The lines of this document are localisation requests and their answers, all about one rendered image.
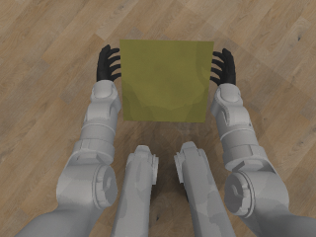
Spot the right robot upper arm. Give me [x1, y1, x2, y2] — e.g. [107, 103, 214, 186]
[223, 170, 316, 237]

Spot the robot right thigh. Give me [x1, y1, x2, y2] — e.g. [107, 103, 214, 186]
[174, 146, 236, 237]

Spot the left robot upper arm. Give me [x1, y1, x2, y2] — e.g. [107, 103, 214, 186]
[14, 163, 118, 237]

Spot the robot right hand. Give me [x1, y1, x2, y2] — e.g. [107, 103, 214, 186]
[209, 48, 236, 86]

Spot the carton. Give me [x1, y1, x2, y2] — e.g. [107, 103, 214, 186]
[119, 39, 214, 123]

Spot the left robot shin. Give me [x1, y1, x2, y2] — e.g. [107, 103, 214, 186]
[125, 145, 152, 169]

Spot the robot left forearm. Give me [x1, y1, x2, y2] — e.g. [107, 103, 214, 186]
[56, 80, 121, 201]

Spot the robot left hand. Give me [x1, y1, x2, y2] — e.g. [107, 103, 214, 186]
[96, 44, 121, 82]

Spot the robot right forearm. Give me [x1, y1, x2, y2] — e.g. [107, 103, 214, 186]
[210, 83, 289, 197]

